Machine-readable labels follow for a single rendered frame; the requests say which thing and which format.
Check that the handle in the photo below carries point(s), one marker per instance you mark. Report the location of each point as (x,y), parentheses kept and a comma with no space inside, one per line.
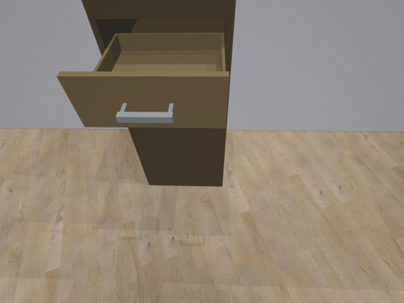
(145,117)

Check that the cabinet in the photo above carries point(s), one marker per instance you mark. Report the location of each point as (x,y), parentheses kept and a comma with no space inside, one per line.
(171,156)

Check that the drawer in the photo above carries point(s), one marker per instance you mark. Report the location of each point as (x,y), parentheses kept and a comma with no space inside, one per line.
(149,71)

